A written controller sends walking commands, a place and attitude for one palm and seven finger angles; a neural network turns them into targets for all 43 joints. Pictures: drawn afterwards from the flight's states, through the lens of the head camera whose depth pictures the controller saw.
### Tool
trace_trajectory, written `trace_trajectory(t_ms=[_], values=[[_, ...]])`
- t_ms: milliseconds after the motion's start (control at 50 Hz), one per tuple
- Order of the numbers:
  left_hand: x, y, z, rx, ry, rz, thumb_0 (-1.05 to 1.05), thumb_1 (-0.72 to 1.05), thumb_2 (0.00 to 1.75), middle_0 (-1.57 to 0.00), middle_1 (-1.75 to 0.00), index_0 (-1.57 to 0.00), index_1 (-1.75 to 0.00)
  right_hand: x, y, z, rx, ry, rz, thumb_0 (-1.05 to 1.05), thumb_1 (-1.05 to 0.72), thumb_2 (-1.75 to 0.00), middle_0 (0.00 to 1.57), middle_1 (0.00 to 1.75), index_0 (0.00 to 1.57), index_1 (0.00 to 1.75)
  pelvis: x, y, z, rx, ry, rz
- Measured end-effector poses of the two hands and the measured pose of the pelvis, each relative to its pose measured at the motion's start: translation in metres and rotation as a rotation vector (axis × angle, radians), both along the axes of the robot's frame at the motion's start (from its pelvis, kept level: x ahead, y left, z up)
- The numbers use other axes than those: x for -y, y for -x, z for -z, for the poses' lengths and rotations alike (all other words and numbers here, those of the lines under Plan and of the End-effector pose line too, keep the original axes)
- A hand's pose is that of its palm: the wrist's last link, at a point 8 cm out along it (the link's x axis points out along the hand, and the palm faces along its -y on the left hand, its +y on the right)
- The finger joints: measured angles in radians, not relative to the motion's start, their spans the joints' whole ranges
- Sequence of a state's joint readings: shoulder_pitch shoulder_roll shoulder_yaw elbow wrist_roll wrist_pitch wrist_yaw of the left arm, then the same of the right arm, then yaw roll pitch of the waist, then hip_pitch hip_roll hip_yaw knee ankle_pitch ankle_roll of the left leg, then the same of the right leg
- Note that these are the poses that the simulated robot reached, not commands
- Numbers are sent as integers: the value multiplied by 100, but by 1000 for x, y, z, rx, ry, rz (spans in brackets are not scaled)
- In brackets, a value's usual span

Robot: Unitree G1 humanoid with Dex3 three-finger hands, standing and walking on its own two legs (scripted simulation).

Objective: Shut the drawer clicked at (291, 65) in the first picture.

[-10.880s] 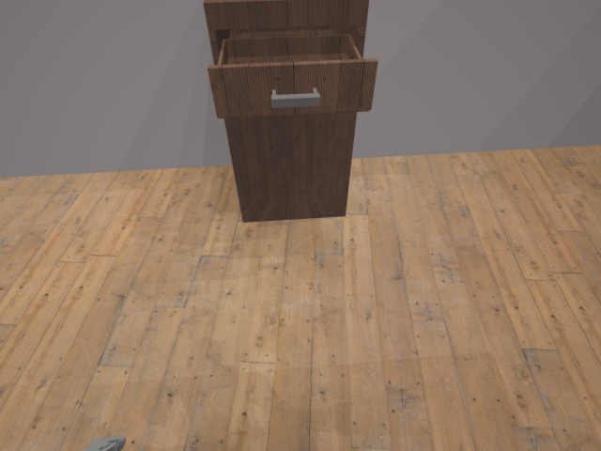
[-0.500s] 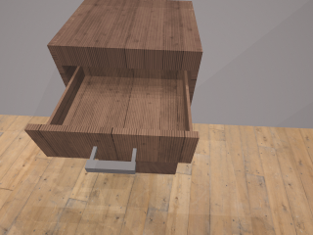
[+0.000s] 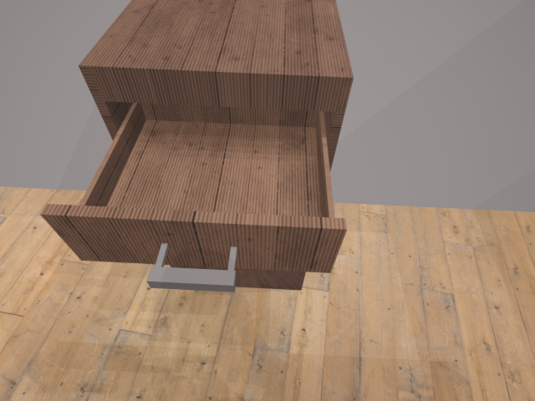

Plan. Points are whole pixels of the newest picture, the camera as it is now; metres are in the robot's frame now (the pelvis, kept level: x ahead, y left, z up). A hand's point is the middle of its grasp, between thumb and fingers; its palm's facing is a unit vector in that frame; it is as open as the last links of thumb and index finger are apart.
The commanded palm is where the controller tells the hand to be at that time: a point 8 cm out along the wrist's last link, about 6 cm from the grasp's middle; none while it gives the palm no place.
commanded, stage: look again from close up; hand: left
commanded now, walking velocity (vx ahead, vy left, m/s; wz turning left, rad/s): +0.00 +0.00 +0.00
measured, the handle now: (195, 265) +0.31 +0.14 +0.01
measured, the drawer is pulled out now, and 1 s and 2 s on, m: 0.28 0.28 0.28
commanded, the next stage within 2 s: raise the hand and make a fist in 0.36 s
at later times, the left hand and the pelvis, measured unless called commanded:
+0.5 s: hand out of the picture +0.06 +0.16 -0.16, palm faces +0.08 -0.97 -0.23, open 7.4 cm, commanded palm +0.11 +0.21 -0.06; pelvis +0.02 -0.02 +0.00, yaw +0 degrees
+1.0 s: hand out of the picture +0.11 +0.14 +0.00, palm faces +0.14 -0.99 -0.07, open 5.4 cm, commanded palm +0.10 +0.19 +0.00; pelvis -0.04 -0.08 -0.07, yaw +6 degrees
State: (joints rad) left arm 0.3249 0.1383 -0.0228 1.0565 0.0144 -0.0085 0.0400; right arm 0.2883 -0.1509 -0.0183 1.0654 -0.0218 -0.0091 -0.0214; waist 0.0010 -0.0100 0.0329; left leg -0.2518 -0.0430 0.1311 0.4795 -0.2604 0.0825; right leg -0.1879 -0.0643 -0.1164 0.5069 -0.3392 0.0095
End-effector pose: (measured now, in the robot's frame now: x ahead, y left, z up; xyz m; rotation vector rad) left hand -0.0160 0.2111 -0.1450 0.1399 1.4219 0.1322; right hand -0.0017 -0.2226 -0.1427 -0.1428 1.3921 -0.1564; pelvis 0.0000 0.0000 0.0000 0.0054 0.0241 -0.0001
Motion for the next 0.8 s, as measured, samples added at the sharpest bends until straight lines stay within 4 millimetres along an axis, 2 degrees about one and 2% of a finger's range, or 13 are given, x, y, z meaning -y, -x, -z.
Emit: trace_trajectory(t_ms=[120, 240, 340, 480, 500, 520, 600, 640, 660, 720, 800], values=[[-11, -19, -5, 35, -50, 4, 1, 91, 90, -20, -30, -20, -30, 11, -32, 3, 64, 3, -31, 1, -92, -90, 20, 30, 20, 30, 3, -4, 1, 7, 6, -4], [-11, -39, -9, 78, -77, 4, 1, 91, 90, -20, -30, -20, -30, 16, -56, 6, 101, -9, -54, 0, -91, -90, 20, 30, 20, 30, 8, -9, 1, 21, 3, -6], [-6, -52, -10, 96, -79, 6, 1, 91, 90, -20, -30, -20, -30, 19, -65, 7, 103, -16, -62, 0, -91, -90, 20, 30, 20, 30, 13, -13, 2, 27, -1, -8], [4, -59, -8, 92, -75, 10, 1, 91, 90, -20, -30, -20, -30, 27, -66, 8, 71, -17, -60, 0, -91, -90, 20, 30, 20, 30, 20, -19, 2, 21, -2, -9], [4, -68, -13, 144, -66, -44, 1, 91, 90, -21, -30, -20, -30, 29, -68, 4, 100, -11, -53, 0, -91, -90, 20, 30, 20, 30, 22, -20, 2, 8, -1, -6], [3, -85, -27, 264, -69, -71, 1, 91, 89, -21, -30, -21, -30, 31, -73, -1, 162, 5, -61, 0, -91, -90, 20, 30, 20, 30, 23, -21, 2, 1, -4, 0], [5, -159, -106, 766, -123, -87, 2, 91, 89, -23, -33, -23, -33, 43, -100, -20, 408, 29, -58, 1, -91, -90, 20, 30, 20, 30, 30, -22, 1, -11, -29, -38], [11, -187, -141, 983, -102, -66, 2, 91, 89, -25, -35, -25, -35, 50, -117, -25, 501, 28, -62, 1, -91, -90, 20, 30, 20, 30, 35, -21, 4, -30, -27, -58], [14, -195, -153, 1069, -88, -49, 2, 91, 89, -26, -37, -26, -36, 55, -126, -26, 542, 29, -66, 1, -91, -90, 20, 30, 20, 30, 38, -19, 7, -44, -27, -56], [11, -186, -139, 1121, -47, -50, 1, 91, 89, -31, -41, -23, -39, 69, -154, -35, 650, 44, -82, 1, -90, -90, 20, 30, 21, 30, 49, -9, 18, -94, -23, -34], [19, -137, -124, 1144, 28, 39, 1, 91, 90, -38, -49, -29, -46, 86, -182, -52, 765, 82, -162, 1, -90, -90, 20, 30, 20, 30, 62, 4, 31, -131, -14, -35]])
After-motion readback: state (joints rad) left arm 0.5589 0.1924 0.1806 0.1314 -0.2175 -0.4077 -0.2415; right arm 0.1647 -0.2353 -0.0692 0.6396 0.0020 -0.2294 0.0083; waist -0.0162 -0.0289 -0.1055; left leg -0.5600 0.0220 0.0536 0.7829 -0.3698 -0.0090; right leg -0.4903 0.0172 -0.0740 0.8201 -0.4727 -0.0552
